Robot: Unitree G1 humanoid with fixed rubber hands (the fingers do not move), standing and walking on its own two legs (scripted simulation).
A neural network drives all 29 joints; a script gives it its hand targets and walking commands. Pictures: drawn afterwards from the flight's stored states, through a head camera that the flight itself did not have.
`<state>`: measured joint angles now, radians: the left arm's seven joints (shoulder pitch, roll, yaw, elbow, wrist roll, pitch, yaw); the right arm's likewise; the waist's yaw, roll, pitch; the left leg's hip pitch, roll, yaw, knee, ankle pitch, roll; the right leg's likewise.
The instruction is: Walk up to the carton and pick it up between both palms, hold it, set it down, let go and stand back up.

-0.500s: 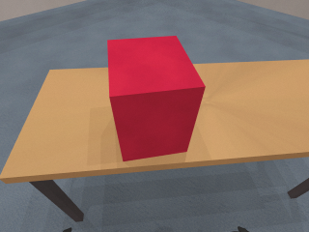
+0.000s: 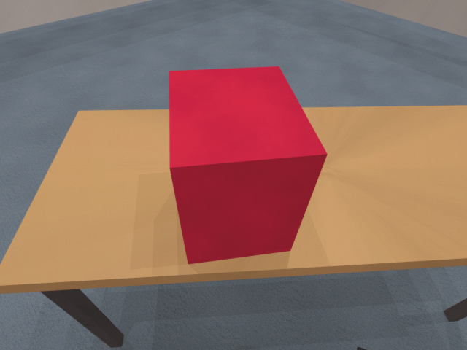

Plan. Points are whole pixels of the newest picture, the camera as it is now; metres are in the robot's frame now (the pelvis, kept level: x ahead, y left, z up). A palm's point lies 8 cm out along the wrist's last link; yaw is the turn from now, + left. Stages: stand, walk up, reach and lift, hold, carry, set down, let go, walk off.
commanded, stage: walk up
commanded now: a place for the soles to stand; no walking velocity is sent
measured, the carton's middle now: (233, 165) +0.45 +0.00 +0.06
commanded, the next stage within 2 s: reach and lift in 0.96 s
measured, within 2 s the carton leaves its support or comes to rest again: neither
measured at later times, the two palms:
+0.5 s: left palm out of the picture +0.06 +0.26 -0.11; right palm out of the picture +0.08 -0.25 -0.10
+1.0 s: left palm out of the picture +0.03 +0.26 -0.11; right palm out of the picture +0.08 -0.24 -0.10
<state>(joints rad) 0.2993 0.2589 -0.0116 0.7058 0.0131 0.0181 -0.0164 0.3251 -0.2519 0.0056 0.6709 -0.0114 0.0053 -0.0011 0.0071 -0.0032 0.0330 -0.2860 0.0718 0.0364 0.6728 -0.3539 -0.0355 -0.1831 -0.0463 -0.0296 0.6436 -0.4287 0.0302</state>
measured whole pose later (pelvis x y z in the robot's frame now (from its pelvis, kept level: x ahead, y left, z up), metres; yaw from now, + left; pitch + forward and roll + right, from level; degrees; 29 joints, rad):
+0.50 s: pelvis -0.01 +0.00 +0.00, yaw +1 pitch -3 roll +0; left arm 0.31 0.27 -0.01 0.72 0.02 0.02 -0.02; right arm 0.32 -0.25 0.00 0.68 -0.01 0.01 0.00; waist 0.01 -0.01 0.06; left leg -0.27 0.06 0.02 0.65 -0.33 -0.03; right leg -0.15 -0.06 -0.05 0.62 -0.42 0.03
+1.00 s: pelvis -0.02 +0.00 +0.00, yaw +3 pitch -3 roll -1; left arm 0.32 0.27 -0.01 0.74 0.01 0.06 -0.01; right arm 0.30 -0.24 -0.02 0.75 -0.04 -0.02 0.01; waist 0.01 -0.01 0.05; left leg -0.30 0.05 -0.01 0.65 -0.31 -0.03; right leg -0.17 -0.06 -0.08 0.62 -0.40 0.03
